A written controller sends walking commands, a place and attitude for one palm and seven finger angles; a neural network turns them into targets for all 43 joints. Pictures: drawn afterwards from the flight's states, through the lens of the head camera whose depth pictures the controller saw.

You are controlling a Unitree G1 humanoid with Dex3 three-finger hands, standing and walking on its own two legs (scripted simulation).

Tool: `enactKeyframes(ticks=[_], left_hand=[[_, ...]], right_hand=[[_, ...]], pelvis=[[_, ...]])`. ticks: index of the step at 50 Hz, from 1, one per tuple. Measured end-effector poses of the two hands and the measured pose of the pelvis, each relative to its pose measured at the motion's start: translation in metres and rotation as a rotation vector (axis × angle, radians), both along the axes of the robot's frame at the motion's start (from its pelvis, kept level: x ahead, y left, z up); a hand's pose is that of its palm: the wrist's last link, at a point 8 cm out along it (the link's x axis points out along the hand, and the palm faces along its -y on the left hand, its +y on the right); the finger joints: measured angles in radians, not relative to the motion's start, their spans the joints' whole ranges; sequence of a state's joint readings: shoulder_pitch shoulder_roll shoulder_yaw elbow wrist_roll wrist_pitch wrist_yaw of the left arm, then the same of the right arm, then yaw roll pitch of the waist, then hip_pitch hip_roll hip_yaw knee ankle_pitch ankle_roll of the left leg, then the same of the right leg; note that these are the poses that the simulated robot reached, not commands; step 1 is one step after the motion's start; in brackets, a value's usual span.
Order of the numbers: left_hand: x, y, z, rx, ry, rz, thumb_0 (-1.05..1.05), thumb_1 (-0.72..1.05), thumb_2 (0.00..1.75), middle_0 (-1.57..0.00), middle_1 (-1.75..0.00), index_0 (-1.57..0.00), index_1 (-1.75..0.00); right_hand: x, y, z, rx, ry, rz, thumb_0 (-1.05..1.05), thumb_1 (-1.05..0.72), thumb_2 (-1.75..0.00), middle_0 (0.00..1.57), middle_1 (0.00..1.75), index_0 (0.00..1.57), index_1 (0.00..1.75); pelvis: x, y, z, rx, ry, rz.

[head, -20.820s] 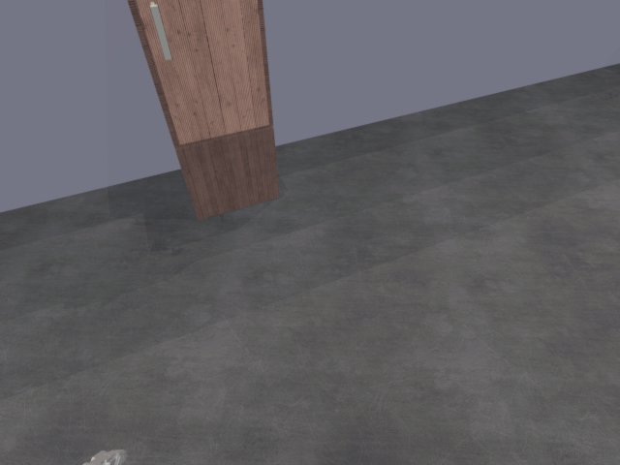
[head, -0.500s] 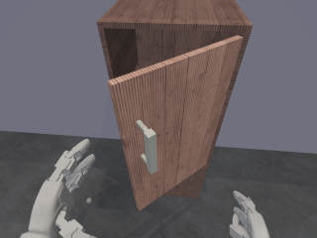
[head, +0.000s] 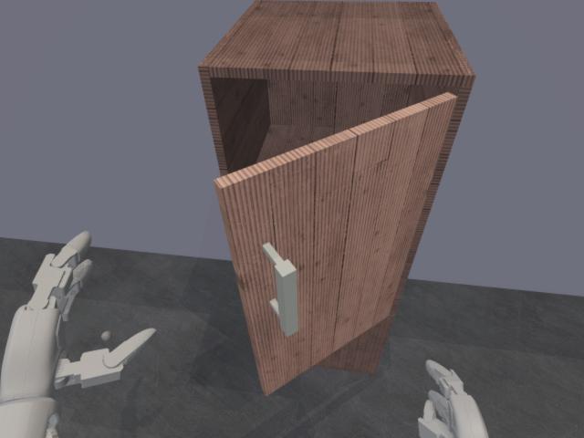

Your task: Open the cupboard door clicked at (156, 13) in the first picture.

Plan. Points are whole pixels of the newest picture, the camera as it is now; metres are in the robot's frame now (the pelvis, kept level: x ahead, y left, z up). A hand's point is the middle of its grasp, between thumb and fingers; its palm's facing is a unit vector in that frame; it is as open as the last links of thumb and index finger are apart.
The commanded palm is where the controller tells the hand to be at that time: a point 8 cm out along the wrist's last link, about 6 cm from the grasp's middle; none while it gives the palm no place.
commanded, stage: draw the hand back to the body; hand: left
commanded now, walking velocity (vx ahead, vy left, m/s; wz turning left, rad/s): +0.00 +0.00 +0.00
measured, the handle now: (280, 291) +0.30 +0.06 +0.07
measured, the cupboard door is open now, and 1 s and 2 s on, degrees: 41 41 41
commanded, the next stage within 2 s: step back with the hand held close in 0.64 s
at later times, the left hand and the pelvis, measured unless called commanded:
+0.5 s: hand (87, 308) +0.19 +0.24 +0.16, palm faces +0.45 -0.81 -0.38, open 7.6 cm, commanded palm +0.14 +0.28 +0.18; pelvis +0.00 -0.01 +0.01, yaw -1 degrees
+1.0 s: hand (78, 327) +0.18 +0.25 +0.15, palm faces +0.39 -0.80 -0.46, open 7.4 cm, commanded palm +0.12 +0.29 +0.18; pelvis -0.02 -0.01 +0.01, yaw +1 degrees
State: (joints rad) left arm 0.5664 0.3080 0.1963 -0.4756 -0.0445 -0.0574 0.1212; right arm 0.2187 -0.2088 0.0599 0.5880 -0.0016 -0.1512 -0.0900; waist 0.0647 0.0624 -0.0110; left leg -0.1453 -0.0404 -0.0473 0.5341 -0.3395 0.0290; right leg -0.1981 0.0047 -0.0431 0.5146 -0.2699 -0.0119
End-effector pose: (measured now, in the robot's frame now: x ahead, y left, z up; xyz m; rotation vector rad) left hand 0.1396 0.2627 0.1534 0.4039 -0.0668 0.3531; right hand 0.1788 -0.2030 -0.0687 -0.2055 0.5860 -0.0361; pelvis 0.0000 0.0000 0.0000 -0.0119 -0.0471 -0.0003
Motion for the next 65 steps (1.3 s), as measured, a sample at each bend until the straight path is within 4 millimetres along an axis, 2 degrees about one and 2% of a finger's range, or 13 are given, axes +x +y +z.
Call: enactKeyframes(ticks=[15,23,39,44,50,54,60,65], left_hand=[[0.009,0.024,0.029,0.069,-0.09,0.097,0.01,0.66,0.8,-0.2,-0.3,-0.2,-0.31],[0.012,0.018,0.025,0.047,-0.079,0.092,0.01,0.84,0.88,-0.21,-0.3,-0.2,-0.31],[0.005,0.011,0.03,0.064,-0.093,0.086,0.01,0.89,0.9,-0.21,-0.3,-0.21,-0.31],[0.005,0.02,0.038,0.121,-0.123,0.085,0.01,0.89,0.9,-0.21,-0.3,-0.21,-0.31],[-0.004,0.019,0.02,0.118,-0.039,0.034,0.01,0.89,0.9,-0.21,-0.3,-0.2,-0.31],[-0.014,0.023,0.018,0.135,-0.029,0.01,0.01,0.89,0.9,-0.22,-0.3,-0.21,-0.31],[-0.032,0.036,0.028,0.185,-0.089,0.013,0.01,0.89,0.9,-0.22,-0.31,-0.21,-0.31],[-0.047,0.041,0.025,0.182,-0.124,0.018,0.01,0.89,0.9,-0.21,-0.3,-0.21,-0.31]], right_hand=[[0.006,-0.021,0.001,-0.016,0.04,-0.026,0.02,-0.9,-0.9,0.2,0.3,0.2,0.3],[0.001,-0.03,-0.001,-0.016,0.06,-0.042,0.02,-0.9,-0.9,0.2,0.3,0.2,0.3],[-0.007,-0.03,-0.003,0.006,0.056,-0.042,0.02,-0.9,-0.9,0.2,0.3,0.2,0.3],[-0.013,-0.033,-0.003,0.003,0.084,-0.044,0.02,-0.9,-0.9,0.2,0.3,0.2,0.3],[-0.031,-0.045,-0.003,-0.044,0.139,-0.105,0.02,-0.9,-0.9,0.2,0.3,0.2,0.3],[-0.045,-0.049,-0.002,-0.078,0.162,-0.14,0.02,-0.9,-0.9,0.2,0.3,0.2,0.3],[-0.065,-0.043,0.0,-0.088,0.152,-0.151,0.02,-0.9,-0.9,0.2,0.3,0.2,0.3],[-0.082,-0.032,0.0,-0.08,0.134,-0.14,0.02,-0.9,-0.9,0.2,0.3,0.2,0.3]], pelvis=[[0.005,-0.01,0.006,0.004,-0.021,-0.006],[0.004,-0.013,0.008,0.006,-0.025,-0.008],[-0.002,-0.019,0.008,0.008,-0.036,-0.009],[-0.009,-0.019,0.007,-0.003,-0.003,0.012],[-0.02,-0.012,0.006,-0.003,0.035,0.01],[-0.03,-0.006,0.004,0.002,0.043,0.008],[-0.051,0.0,0.0,0.007,0.044,0.001],[-0.068,0.005,-0.004,-0.001,0.047,-0.001]])
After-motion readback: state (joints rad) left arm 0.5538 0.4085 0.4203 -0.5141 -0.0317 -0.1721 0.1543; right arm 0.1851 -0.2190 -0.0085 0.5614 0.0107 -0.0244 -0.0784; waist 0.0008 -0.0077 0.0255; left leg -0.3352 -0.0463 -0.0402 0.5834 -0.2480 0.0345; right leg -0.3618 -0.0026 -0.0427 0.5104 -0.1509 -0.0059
